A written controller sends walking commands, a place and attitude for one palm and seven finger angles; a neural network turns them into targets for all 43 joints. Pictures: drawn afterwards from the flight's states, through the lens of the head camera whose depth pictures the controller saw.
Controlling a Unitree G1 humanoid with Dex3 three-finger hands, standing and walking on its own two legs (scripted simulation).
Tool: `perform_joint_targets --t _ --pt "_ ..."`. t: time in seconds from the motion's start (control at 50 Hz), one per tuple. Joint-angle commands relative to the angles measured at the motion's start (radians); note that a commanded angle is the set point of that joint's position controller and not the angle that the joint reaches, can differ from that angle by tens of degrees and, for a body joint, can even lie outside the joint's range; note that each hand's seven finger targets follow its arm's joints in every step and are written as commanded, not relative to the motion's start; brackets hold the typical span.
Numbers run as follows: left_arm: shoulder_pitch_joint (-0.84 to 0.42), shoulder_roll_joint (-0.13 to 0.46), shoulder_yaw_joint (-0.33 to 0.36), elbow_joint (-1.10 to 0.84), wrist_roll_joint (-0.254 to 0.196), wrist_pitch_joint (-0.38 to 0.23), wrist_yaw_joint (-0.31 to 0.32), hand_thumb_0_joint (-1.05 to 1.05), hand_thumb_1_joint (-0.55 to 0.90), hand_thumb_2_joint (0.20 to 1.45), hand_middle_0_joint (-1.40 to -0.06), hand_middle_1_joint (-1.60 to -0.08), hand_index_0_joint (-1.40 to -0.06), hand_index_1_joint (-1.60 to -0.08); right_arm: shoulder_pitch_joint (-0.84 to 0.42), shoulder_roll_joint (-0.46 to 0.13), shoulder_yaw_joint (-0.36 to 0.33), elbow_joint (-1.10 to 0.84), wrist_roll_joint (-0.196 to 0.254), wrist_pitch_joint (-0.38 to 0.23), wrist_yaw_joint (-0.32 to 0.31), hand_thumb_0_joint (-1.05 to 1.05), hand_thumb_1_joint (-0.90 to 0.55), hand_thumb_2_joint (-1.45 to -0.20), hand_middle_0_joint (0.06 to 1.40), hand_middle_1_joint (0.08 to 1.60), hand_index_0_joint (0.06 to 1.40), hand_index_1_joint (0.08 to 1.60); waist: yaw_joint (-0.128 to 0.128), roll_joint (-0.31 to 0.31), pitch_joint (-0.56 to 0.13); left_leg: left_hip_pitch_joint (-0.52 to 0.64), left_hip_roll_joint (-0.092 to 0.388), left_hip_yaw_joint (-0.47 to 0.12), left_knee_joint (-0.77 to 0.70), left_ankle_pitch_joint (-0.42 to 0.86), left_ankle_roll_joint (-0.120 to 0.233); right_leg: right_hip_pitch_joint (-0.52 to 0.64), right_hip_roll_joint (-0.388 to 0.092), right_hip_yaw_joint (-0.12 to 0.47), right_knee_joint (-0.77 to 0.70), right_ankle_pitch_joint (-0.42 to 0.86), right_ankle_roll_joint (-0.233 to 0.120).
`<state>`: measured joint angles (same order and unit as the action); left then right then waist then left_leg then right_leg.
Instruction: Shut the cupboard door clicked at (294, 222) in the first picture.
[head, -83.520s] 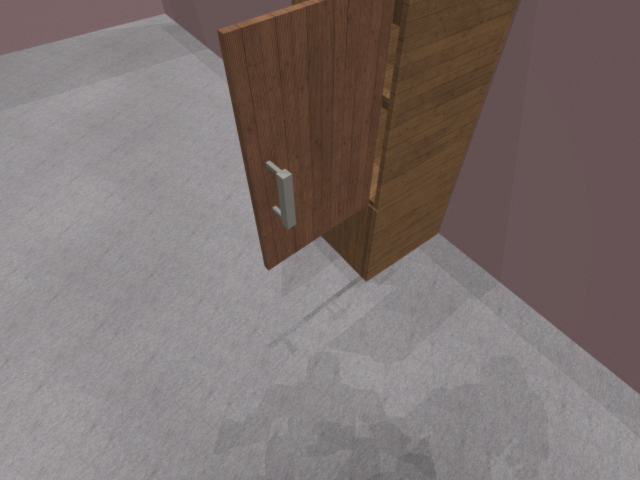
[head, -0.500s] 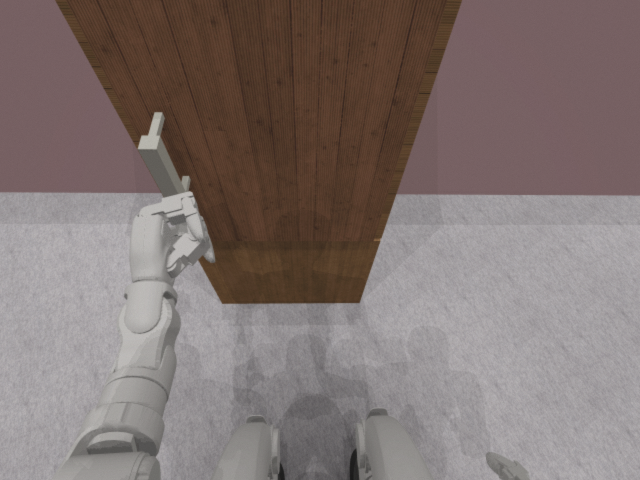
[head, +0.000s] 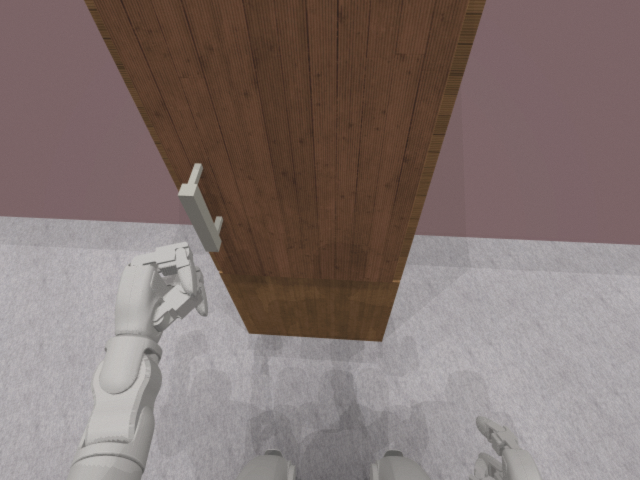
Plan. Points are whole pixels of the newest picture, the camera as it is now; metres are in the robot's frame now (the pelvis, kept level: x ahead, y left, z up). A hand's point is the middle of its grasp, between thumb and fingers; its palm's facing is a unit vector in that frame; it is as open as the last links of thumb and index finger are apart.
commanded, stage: draw the hand back to the body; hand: left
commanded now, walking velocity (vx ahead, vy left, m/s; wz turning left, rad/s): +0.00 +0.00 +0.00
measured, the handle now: (205, 209) +0.50 +0.21 -0.01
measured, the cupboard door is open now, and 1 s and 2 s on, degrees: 0 0 0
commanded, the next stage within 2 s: step back with the hand held close in 1.28 s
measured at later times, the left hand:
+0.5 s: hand (83, 318) +0.25 +0.23 +0.14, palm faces +0.27 -0.90 -0.33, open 3.4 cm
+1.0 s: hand out of the picture +0.21 +0.29 +0.24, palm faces +0.49 -0.76 -0.43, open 6.8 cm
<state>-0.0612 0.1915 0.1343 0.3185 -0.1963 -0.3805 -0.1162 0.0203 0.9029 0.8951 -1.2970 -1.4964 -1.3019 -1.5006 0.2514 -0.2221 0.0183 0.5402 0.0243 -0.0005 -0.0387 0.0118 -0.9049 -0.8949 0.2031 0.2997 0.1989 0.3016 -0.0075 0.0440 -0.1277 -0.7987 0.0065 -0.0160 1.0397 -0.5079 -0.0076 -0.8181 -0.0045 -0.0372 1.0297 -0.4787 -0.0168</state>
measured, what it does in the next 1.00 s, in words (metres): rises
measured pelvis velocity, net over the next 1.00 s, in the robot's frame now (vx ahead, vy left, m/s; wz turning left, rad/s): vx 0.02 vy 0.02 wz -0.01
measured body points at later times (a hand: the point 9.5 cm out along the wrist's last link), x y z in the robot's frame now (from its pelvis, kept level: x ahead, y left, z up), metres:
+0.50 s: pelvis +0.01 +0.01 +0.06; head +0.01 -0.02 +0.51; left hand +0.23 +0.27 +0.16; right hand +0.20 -0.22 -0.03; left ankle +0.00 +0.12 -0.67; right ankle +0.01 -0.11 -0.67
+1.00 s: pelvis +0.02 +0.02 +0.07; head +0.00 -0.02 +0.52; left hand +0.17 +0.32 +0.27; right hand +0.21 -0.20 -0.02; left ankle +0.00 +0.13 -0.67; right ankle +0.01 -0.11 -0.67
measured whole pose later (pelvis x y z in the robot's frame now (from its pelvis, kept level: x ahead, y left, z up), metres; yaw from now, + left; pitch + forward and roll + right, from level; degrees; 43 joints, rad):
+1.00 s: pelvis +0.02 +0.02 +0.07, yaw +0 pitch -4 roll +0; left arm 0.45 0.35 0.37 -0.38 -0.06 -0.07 0.11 0.02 0.90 0.89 -0.32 -0.42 -0.32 -0.42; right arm 0.21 -0.23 0.03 0.63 0.01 -0.11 -0.07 0.02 -0.90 -0.90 0.20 0.30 0.20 0.30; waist 0.08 0.09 0.00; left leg -0.09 -0.01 0.00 0.44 -0.28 0.01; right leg -0.12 -0.02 -0.02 0.44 -0.26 0.01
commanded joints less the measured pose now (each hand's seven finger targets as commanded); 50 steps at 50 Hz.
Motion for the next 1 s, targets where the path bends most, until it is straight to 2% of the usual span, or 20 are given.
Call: perform_joint_targets --t 0.0,0.04,0.08,0.18,0.2,0.22,0.24,0.28,0.36,0.44,0.52,0.56,0.64,0.66,0.74,0.86,0.88,0.9,0.96,0.98 --pt "-0.166 0.143 0.058 -0.257 -0.045 -0.051 -0.037 0.000 0.900 0.900 -1.300 -1.500 -1.300 -1.500 -0.021 -0.135 -0.053 -0.132 0.006 -0.070 -0.022 0.000 -0.900 -0.900 0.200 0.300 0.200 0.300 -0.024 -0.057 -0.269 0.133 -0.025 0.019 -0.167 0.257 0.030 0.331 0.003 0.033 -0.195 0.331 0.006" --pt "-0.112 0.168 0.083 -0.298 -0.059 -0.046 -0.057 0.000 0.900 0.900 -1.300 -1.500 -1.300 -1.500 -0.025 -0.136 -0.053 -0.138 0.009 -0.082 -0.024 0.000 -0.900 -0.900 0.200 0.300 0.200 0.300 -0.009 -0.058 -0.283 0.167 -0.025 0.017 -0.191 0.282 0.029 0.374 0.006 0.031 -0.207 0.354 0.004" --pt "-0.056 0.178 0.091 -0.322 -0.075 -0.030 -0.075 0.000 0.900 0.900 -1.300 -1.500 -1.300 -1.500 -0.035 -0.134 -0.047 -0.146 0.014 -0.092 -0.026 0.000 -0.900 -0.900 0.200 0.300 0.200 0.300 -0.001 -0.031 -0.255 0.188 -0.027 0.018 -0.214 0.292 0.030 0.393 0.005 0.032 -0.228 0.363 0.003" --pt "0.043 0.210 0.135 -0.408 -0.101 0.019 -0.088 0.000 0.900 0.900 -1.163 -1.350 -1.163 -1.350 -0.052 -0.134 -0.042 -0.168 0.022 -0.117 -0.032 0.000 -0.900 -0.900 0.200 0.300 0.200 0.300 0.013 -0.035 -0.199 0.235 -0.027 0.017 -0.267 0.293 0.029 0.427 0.007 0.028 -0.274 0.352 0.006" --pt "0.014 0.348 0.139 -0.433 0.059 0.078 0.032 0.000 0.900 0.900 -1.135 -1.320 -1.135 -1.320 -0.079 -0.118 -0.055 -0.159 0.016 -0.089 -0.052 0.000 -0.900 -0.900 0.200 0.300 0.200 0.300 0.033 -0.042 -0.223 0.276 -0.026 0.028 -0.312 0.290 0.034 0.464 -0.032 0.086 -0.342 0.322 0.003" --pt "0.052 0.263 0.094 -0.466 0.074 0.122 0.089 0.000 0.900 0.900 -1.107 -1.290 -1.107 -1.290 -0.082 -0.104 -0.045 -0.178 0.013 -0.082 -0.060 0.000 -0.900 -0.900 0.200 0.300 0.200 0.300 0.012 -0.042 -0.167 0.299 -0.026 0.029 -0.337 0.285 0.036 0.457 -0.032 0.070 -0.368 0.303 0.006" --pt "0.101 0.225 0.054 -0.480 0.093 0.157 0.126 0.000 0.900 0.900 -1.080 -1.260 -1.080 -1.260 -0.086 -0.102 -0.042 -0.176 0.013 -0.076 -0.065 0.000 -0.900 -0.900 0.200 0.300 0.200 0.300 0.014 -0.032 -0.125 0.325 -0.022 0.035 -0.359 0.274 0.038 0.461 -0.031 0.060 -0.392 0.282 0.009" --pt "0.136 0.265 0.087 -0.536 0.113 0.197 0.178 0.000 0.900 0.900 -1.025 -1.200 -1.025 -1.200 -0.102 -0.105 -0.036 -0.168 0.013 -0.072 -0.078 0.000 -0.900 -0.900 0.200 0.300 0.200 0.300 0.019 -0.044 -0.116 0.378 -0.017 0.037 -0.389 0.296 0.043 0.502 -0.028 0.052 -0.428 0.299 0.009" --pt "0.194 0.274 0.102 -0.589 0.125 0.245 0.225 0.000 0.900 0.900 -0.915 -1.080 -0.915 -1.080 -0.131 -0.103 -0.023 -0.152 0.007 -0.082 -0.089 0.000 -0.900 -0.900 0.200 0.300 0.200 0.300 0.028 -0.049 -0.048 0.458 -0.011 0.030 -0.472 0.319 0.043 0.560 -0.020 0.028 -0.490 0.303 0.004" --pt "0.178 0.258 0.103 -0.646 0.138 0.262 0.240 0.000 0.900 0.900 -0.805 -0.960 -0.805 -0.960 -0.148 -0.094 -0.013 -0.132 0.002 -0.104 -0.089 0.000 -0.900 -0.900 0.200 0.300 0.200 0.300 0.030 0.004 -0.006 0.553 -0.008 0.027 -0.543 0.349 0.038 0.589 -0.014 0.011 -0.534 0.323 0.003" --pt "0.227 0.282 0.149 -0.689 0.140 0.273 0.242 0.000 0.900 0.900 -0.695 -0.840 -0.695 -0.840 -0.158 -0.095 -0.009 -0.118 -0.004 -0.122 -0.081 0.000 -0.900 -0.900 0.200 0.300 0.200 0.300 0.045 -0.019 0.004 0.604 -0.004 0.028 -0.588 0.410 0.036 0.645 -0.012 0.004 -0.570 0.379 0.005" --pt "0.256 0.285 0.163 -0.714 0.141 0.276 0.240 0.000 0.900 0.900 -0.640 -0.780 -0.640 -0.780 -0.163 -0.097 -0.010 -0.107 -0.007 -0.133 -0.075 0.000 -0.900 -0.900 0.200 0.300 0.200 0.300 0.048 0.012 0.033 0.619 0.002 0.026 -0.606 0.437 0.032 0.659 -0.008 0.002 -0.589 0.396 0.003" --pt "0.295 0.293 0.196 -0.807 0.144 0.272 0.242 0.000 0.900 0.900 -0.530 -0.660 -0.530 -0.660 -0.163 -0.088 -0.008 -0.101 -0.013 -0.150 -0.063 0.000 -0.900 -0.900 0.200 0.300 0.200 0.300 0.057 0.043 0.013 0.660 0.007 0.020 -0.636 0.512 0.023 0.707 -0.009 -0.007 -0.594 0.438 0.000" --pt "0.326 0.315 0.226 -0.798 0.142 0.274 0.242 0.000 0.900 0.900 -0.502 -0.630 -0.502 -0.630 -0.164 -0.094 -0.009 -0.094 -0.016 -0.155 -0.060 0.000 -0.900 -0.900 0.200 0.300 0.200 0.300 0.065 0.020 0.029 0.656 0.009 0.020 -0.638 0.517 0.024 0.710 -0.007 -0.007 -0.605 0.447 0.002" --pt "0.369 0.320 0.267 -0.862 0.137 0.270 0.239 0.000 0.900 0.900 -0.393 -0.510 -0.393 -0.510 -0.166 -0.087 -0.012 -0.091 -0.019 -0.158 -0.048 0.000 -0.900 -0.900 0.200 0.300 0.200 0.300 0.070 0.027 0.028 0.664 0.012 0.020 -0.652 0.551 0.018 0.737 -0.009 -0.010 -0.610 0.465 0.003" --pt "0.423 0.371 0.357 -0.913 0.133 0.260 0.241 0.000 0.900 0.900 -0.228 -0.330 -0.228 -0.330 -0.173 -0.091 -0.024 -0.079 -0.016 -0.167 -0.043 0.000 -0.900 -0.900 0.200 0.300 0.200 0.300 0.080 0.024 0.041 0.676 0.017 0.026 -0.652 0.583 0.018 0.740 -0.007 -0.006 -0.628 0.491 0.005" --pt "0.414 0.365 0.359 -0.929 0.131 0.256 0.241 0.000 0.900 0.900 -0.200 -0.300 -0.200 -0.300 -0.168 -0.089 -0.023 -0.078 -0.017 -0.166 -0.041 0.000 -0.900 -0.900 0.200 0.300 0.200 0.300 0.078 0.036 0.036 0.676 0.017 0.022 -0.660 0.577 0.013 0.749 -0.010 -0.010 -0.620 0.475 0.004" --pt "0.427 0.329 0.330 -0.888 0.132 0.258 0.238 0.000 0.900 0.900 -0.200 -0.300 -0.200 -0.300 -0.172 -0.088 -0.022 -0.072 -0.017 -0.165 -0.040 0.000 -0.900 -0.900 0.200 0.300 0.200 0.300 0.072 0.027 0.082 0.660 0.017 0.023 -0.666 0.546 0.012 0.724 -0.009 -0.013 -0.627 0.447 0.004" --pt "0.431 0.301 0.301 -0.833 0.131 0.264 0.234 0.000 0.900 0.900 -0.200 -0.300 -0.200 -0.300 -0.167 -0.100 -0.031 -0.067 -0.013 -0.158 -0.041 0.000 -0.900 -0.900 0.200 0.300 0.200 0.300 0.064 -0.027 0.132 0.656 0.021 0.023 -0.678 0.477 0.021 0.691 -0.005 -0.010 -0.653 0.395 0.007" --pt "0.417 0.309 0.306 -0.846 0.130 0.262 0.236 0.000 0.900 0.900 -0.200 -0.300 -0.200 -0.300 -0.164 -0.103 -0.033 -0.069 -0.013 -0.155 -0.042 0.000 -0.900 -0.900 0.200 0.300 0.200 0.300 0.065 -0.011 0.102 0.662 0.018 0.024 -0.680 0.474 0.022 0.710 -0.011 -0.006 -0.646 0.393 0.007"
